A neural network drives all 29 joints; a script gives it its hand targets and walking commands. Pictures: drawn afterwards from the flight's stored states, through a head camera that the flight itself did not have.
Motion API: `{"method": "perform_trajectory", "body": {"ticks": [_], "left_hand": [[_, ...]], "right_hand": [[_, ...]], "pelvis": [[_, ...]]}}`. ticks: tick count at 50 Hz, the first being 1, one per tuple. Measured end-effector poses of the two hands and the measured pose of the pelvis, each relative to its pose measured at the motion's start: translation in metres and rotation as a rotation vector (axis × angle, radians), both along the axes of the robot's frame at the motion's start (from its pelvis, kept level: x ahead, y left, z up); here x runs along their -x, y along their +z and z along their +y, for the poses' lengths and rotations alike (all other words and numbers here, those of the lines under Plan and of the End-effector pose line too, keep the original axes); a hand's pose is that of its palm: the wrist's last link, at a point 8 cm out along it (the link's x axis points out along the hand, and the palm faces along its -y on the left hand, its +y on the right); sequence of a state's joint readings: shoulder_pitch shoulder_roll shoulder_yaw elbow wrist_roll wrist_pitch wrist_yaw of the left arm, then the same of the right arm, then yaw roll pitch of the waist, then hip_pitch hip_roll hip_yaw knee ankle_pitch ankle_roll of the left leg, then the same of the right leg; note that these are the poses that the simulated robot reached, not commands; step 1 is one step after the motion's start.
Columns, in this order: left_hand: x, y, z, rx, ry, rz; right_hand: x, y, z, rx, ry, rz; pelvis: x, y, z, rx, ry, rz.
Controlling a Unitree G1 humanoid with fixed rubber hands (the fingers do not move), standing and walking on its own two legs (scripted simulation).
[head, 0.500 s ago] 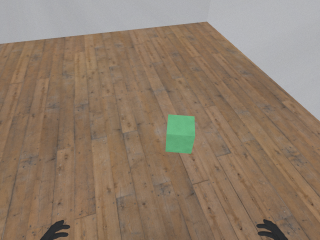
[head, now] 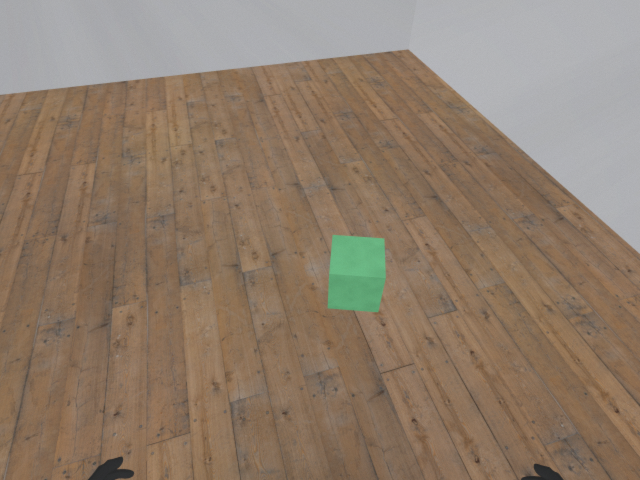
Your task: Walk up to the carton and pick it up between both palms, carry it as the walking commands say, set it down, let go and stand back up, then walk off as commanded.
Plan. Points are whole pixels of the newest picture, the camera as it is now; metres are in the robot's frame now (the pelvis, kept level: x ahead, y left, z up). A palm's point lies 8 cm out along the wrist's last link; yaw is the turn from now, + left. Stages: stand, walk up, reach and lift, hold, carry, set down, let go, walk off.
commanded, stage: stand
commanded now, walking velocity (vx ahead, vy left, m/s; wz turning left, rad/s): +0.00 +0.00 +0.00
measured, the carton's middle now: (355, 273) +0.95 -0.12 -0.67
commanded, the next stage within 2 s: walk up in 1.42 s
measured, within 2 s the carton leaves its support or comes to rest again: neither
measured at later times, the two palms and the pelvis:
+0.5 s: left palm out of the picture +0.10 +0.31 -0.10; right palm out of the picture +0.10 -0.30 -0.10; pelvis +0.00 +0.00 +0.01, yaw +0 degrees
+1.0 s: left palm out of the picture +0.10 +0.31 -0.10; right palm out of the picture +0.10 -0.30 -0.10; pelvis +0.01 +0.00 +0.01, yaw +0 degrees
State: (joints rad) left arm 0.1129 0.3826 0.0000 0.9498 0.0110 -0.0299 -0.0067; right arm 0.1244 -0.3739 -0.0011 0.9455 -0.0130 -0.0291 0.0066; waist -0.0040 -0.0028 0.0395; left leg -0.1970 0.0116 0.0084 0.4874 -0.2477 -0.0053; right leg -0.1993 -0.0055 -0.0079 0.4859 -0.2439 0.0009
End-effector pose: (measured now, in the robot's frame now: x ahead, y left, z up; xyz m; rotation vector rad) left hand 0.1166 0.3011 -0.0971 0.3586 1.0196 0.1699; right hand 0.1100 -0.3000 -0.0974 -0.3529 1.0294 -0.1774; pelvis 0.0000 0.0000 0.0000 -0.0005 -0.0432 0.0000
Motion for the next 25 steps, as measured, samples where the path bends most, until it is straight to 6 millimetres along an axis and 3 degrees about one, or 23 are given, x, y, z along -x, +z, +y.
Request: {"method": "perform_trajectory", "body": {"ticks": [25], "left_hand": [[0.02,-0.003,0.007,0.001,0.041,0.085]], "right_hand": [[0.013,0.002,-0.002,0.011,-0.02,0.074]], "pelvis": [[0.0,0.008,0.002,0.001,0.001,-0.008]]}}
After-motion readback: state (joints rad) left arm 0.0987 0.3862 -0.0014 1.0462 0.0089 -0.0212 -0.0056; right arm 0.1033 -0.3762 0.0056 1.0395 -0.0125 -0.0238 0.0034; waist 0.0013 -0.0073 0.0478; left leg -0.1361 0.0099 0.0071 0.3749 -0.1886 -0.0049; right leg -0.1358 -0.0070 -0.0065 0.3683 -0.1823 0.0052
